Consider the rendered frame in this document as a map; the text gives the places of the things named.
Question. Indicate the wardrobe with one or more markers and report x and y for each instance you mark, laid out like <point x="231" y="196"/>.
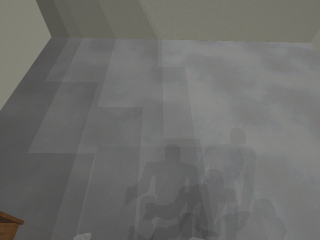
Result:
<point x="8" y="226"/>

